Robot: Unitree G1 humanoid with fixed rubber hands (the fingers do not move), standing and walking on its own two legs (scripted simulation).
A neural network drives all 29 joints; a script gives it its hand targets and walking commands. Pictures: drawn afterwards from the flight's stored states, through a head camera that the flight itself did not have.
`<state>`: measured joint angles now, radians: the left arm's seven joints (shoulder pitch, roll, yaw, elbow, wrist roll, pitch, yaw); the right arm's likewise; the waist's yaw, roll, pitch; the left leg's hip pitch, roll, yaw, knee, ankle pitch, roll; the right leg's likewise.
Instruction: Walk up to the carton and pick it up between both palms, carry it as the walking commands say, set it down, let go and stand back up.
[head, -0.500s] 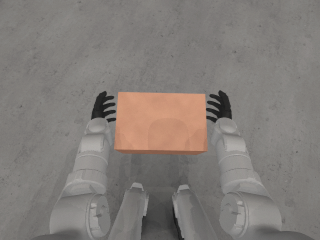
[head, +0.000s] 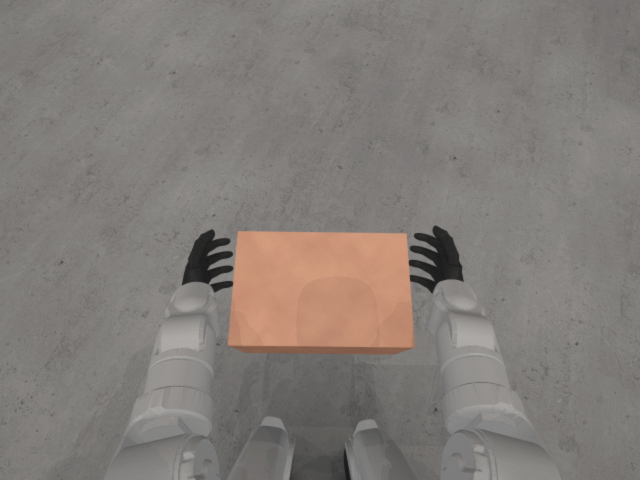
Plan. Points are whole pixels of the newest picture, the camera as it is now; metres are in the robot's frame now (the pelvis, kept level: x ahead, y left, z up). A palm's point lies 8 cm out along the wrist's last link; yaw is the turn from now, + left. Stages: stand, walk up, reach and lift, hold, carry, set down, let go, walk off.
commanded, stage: reach and lift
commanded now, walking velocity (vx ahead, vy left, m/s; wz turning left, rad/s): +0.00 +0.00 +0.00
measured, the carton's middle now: (321, 297) +0.37 +0.00 -0.14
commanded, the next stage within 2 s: none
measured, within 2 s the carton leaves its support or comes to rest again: neither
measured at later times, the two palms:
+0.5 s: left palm (188, 277) +0.34 +0.16 +0.02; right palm (473, 275) +0.34 -0.17 +0.03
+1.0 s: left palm (171, 262) +0.33 +0.16 +0.10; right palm (508, 263) +0.33 -0.17 +0.10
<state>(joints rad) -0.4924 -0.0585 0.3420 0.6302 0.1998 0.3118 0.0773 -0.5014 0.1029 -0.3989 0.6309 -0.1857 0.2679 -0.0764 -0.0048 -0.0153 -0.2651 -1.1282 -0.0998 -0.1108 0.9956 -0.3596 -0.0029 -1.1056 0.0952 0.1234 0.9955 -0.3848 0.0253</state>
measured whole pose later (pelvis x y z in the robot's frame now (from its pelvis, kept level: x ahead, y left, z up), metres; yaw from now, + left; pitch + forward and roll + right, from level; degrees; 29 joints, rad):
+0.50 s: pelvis +0.02 -0.01 +0.05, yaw +0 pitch +18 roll +0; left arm -0.36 -0.09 0.33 0.53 0.24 0.39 0.03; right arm -0.37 0.14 -0.38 0.51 -0.24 0.36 -0.05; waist -0.01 -0.01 -0.20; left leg -0.73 -0.08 -0.12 0.67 -0.25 0.00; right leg -0.72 0.07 0.13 0.68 -0.28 0.01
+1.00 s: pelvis +0.03 -0.01 +0.08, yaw +0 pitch +3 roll +0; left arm -0.28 -0.12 0.30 0.42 0.27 0.57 0.01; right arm -0.28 0.14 -0.32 0.41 -0.27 0.54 -0.03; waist -0.01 0.00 -0.12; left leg -0.28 -0.06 -0.13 0.44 -0.20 0.00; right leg -0.26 0.06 0.13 0.44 -0.22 0.00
